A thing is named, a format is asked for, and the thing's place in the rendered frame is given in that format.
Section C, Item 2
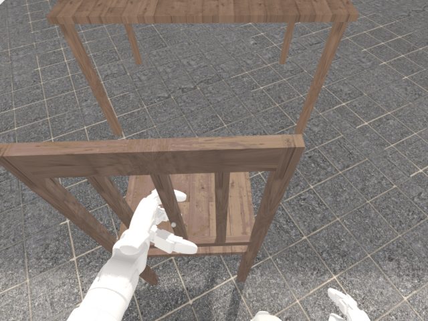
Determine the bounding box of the table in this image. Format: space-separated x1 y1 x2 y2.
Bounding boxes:
46 0 359 136

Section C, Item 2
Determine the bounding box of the robot left forearm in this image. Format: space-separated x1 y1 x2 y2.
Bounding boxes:
67 228 150 321

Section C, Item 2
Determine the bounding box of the chair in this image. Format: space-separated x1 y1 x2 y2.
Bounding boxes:
0 134 305 285

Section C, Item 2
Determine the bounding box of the left robot hand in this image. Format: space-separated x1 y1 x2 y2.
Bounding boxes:
129 189 197 254

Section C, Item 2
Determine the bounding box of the right robot hand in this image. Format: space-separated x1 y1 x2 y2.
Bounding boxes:
328 288 370 321

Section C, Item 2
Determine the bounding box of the robot right shin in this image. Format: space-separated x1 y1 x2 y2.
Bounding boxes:
255 311 269 317

